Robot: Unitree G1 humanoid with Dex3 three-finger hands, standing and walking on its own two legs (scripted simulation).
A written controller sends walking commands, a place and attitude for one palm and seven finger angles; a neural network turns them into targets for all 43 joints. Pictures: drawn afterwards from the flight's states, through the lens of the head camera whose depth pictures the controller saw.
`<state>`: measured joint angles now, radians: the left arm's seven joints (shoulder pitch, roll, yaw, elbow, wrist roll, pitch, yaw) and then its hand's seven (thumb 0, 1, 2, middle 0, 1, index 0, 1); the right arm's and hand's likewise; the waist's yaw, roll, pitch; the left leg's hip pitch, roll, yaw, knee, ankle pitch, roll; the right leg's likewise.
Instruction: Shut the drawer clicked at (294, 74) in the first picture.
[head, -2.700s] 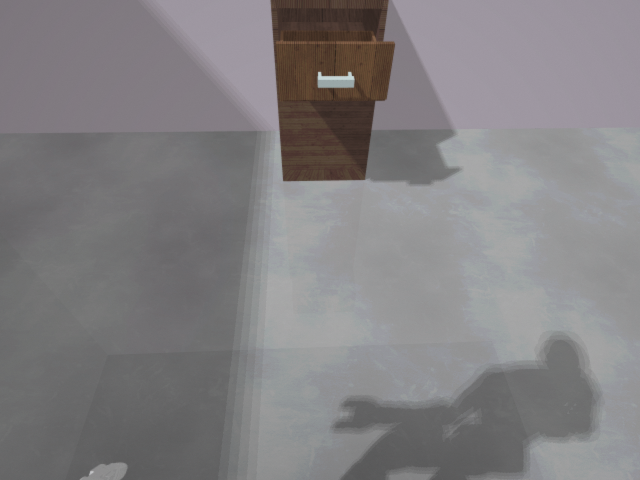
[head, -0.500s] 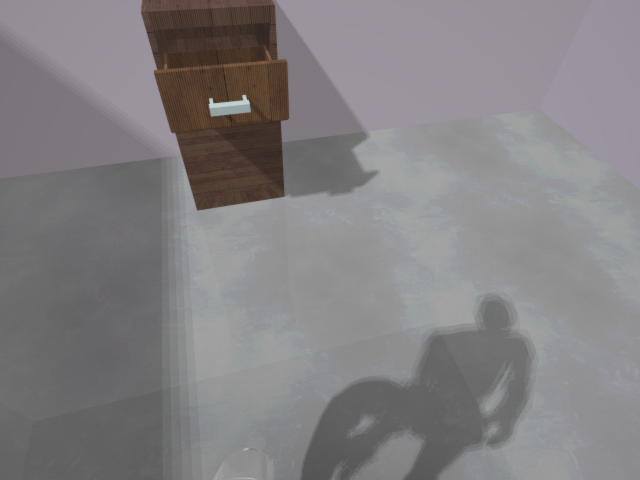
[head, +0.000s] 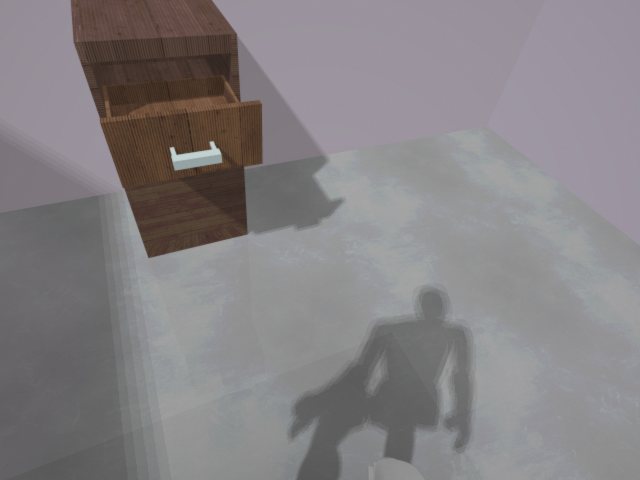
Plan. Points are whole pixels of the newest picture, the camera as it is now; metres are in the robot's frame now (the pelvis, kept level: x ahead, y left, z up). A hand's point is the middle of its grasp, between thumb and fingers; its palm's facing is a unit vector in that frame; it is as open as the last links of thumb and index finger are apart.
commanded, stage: walk to a spot facing it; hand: left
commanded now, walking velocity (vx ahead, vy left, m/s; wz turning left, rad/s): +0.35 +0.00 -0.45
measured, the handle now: (195, 153) +0.81 +0.36 -0.10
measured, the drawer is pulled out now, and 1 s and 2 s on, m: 0.30 0.30 0.30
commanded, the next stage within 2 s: turn to face it in 0.70 s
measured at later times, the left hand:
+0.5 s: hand (280, 367) +0.34 +0.08 -0.19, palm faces -0.24 -0.97 -0.09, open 7.4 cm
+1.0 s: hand (255, 341) +0.39 +0.14 -0.20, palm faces -0.16 -0.97 -0.17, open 7.3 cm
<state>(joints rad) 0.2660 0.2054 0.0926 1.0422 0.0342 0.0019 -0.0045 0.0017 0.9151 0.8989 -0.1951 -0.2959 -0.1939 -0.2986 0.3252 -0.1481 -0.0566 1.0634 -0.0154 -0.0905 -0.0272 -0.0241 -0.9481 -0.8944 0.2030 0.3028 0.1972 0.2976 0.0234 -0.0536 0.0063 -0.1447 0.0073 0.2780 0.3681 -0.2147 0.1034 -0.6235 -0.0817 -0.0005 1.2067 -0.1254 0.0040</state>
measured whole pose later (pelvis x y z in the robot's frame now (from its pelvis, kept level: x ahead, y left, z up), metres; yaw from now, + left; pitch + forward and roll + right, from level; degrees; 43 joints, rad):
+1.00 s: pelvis +0.40 -0.04 -0.02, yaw -16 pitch -2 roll -1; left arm 0.38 0.17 0.04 1.10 0.00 -0.04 0.03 0.00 0.91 0.90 -0.20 -0.30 -0.20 -0.30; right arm 0.08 -0.15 -0.02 0.96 -0.02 -0.05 0.01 0.00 -0.91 -0.89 0.20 0.30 0.19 0.30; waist 0.06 -0.03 0.07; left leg -0.40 0.03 0.12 0.61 -0.17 0.06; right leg -0.15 0.00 -0.06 0.80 -0.50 0.01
